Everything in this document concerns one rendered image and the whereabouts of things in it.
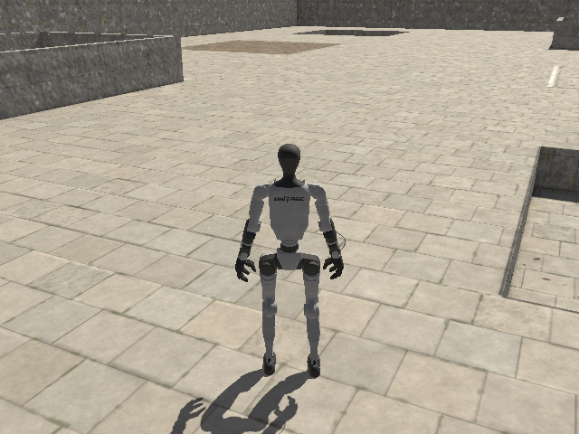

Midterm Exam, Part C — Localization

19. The right robot upper arm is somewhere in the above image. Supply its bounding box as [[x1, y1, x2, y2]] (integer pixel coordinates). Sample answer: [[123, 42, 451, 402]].
[[308, 183, 333, 232]]

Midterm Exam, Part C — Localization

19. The left robot upper arm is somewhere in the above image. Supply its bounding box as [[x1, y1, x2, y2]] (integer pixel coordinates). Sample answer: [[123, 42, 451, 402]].
[[247, 183, 271, 233]]

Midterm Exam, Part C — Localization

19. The robot left forearm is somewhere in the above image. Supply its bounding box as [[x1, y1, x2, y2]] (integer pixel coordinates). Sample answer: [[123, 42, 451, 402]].
[[238, 219, 256, 260]]

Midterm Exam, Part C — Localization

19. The robot left hand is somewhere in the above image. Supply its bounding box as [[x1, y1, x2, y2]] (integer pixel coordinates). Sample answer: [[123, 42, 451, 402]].
[[235, 258, 256, 282]]

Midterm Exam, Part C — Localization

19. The robot right forearm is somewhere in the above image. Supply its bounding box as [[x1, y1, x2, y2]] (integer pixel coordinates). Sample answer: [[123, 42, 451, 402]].
[[323, 218, 341, 259]]

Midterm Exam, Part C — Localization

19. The robot head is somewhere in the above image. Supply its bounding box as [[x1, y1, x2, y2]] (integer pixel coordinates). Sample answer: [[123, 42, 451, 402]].
[[274, 144, 305, 188]]

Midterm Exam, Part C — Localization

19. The right robot thigh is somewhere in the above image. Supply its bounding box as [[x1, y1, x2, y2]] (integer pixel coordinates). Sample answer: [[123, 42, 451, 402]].
[[302, 252, 320, 319]]

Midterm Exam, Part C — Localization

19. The robot right hand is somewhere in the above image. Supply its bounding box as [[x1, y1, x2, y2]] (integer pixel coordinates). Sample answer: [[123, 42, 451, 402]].
[[323, 256, 344, 279]]

